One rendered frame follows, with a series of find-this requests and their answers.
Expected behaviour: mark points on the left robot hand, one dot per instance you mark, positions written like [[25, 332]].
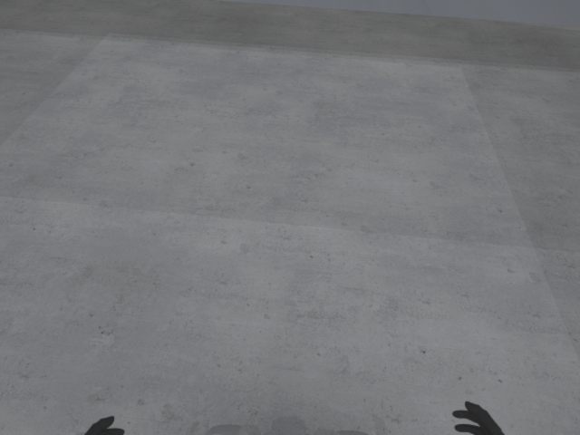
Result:
[[100, 428]]

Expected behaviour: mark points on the right robot hand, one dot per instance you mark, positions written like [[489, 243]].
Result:
[[481, 417]]

